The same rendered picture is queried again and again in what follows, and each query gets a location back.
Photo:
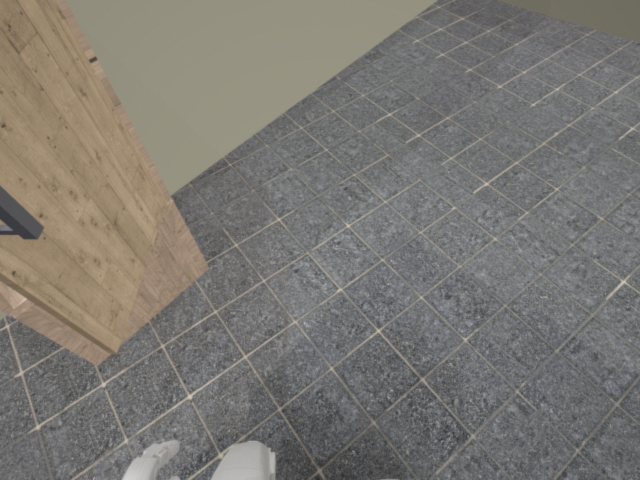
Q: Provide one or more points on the robot left hand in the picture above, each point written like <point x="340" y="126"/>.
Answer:
<point x="154" y="458"/>

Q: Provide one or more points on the cupboard door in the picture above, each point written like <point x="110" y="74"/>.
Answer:
<point x="68" y="159"/>

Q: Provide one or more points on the handle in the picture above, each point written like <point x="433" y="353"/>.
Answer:
<point x="18" y="221"/>

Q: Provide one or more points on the left robot thigh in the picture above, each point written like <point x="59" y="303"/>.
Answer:
<point x="247" y="461"/>

